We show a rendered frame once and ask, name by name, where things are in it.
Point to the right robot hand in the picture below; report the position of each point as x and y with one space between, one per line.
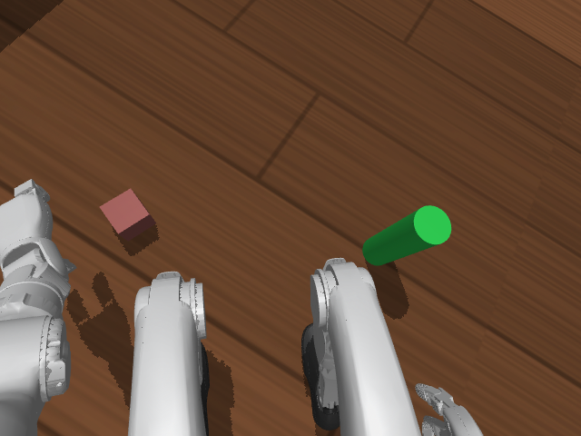
457 420

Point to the left robot arm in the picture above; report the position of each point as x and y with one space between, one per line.
35 357

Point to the right robot foot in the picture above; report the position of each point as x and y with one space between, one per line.
327 419

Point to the left robot hand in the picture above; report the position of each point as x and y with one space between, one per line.
27 215

